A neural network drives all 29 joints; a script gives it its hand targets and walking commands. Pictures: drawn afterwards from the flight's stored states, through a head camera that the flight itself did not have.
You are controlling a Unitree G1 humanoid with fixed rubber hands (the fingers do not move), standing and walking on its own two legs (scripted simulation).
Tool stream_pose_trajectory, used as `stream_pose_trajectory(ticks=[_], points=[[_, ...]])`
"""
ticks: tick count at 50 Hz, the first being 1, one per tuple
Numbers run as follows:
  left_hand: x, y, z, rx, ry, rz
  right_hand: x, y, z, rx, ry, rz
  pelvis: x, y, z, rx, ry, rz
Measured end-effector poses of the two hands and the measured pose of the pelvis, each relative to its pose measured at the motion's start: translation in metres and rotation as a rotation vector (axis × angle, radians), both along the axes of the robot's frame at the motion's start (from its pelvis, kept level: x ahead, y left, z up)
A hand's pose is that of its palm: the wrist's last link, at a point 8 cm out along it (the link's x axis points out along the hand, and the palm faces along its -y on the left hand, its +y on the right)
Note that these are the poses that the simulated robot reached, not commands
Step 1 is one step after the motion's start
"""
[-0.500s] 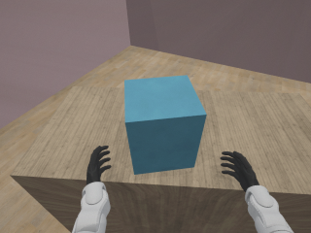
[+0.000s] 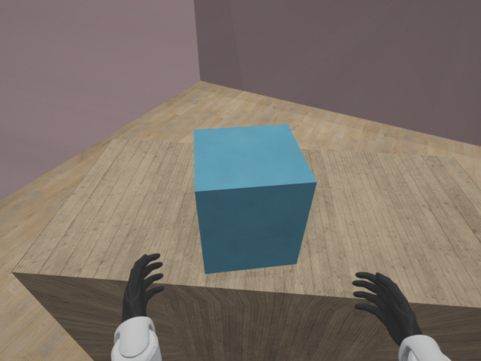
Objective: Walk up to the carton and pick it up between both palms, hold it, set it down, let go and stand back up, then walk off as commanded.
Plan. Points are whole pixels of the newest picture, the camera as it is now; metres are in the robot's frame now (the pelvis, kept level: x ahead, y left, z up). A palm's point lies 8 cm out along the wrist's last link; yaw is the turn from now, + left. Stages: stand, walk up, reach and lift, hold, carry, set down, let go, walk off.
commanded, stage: set down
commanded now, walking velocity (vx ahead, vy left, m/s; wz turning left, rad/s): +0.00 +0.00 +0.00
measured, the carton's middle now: (246, 198) +0.47 +0.03 +0.03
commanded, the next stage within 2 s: let go in 1.96 s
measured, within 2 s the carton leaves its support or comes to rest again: neither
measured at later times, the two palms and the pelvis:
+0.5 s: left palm (133, 318) +0.21 +0.20 +0.00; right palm (391, 331) +0.22 -0.22 -0.01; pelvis +0.01 +0.00 +0.00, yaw +0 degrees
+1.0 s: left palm (122, 338) +0.19 +0.22 -0.03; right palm (386, 345) +0.20 -0.21 -0.03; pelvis +0.02 +0.00 +0.00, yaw +0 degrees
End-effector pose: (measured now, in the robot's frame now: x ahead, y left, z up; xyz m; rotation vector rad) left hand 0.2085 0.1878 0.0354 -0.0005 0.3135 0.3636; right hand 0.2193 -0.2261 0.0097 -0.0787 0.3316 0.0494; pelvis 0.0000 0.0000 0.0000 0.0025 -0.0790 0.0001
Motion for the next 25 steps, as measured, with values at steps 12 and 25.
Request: stream_pose_trajectory(ticks=[12,25], points=[[-0.005,0.008,-0.012,0.032,0.059,-0.009,-0.011,0.006,-0.006,0.035,0.045,-0.018,0.001,0.000,0.000,0.000,0.000,0.000],[0.000,0.014,-0.031,0.038,0.148,-0.058,-0.004,0.010,-0.016,0.045,0.097,-0.029,0.013,0.002,0.001,-0.003,0.016,0.001]])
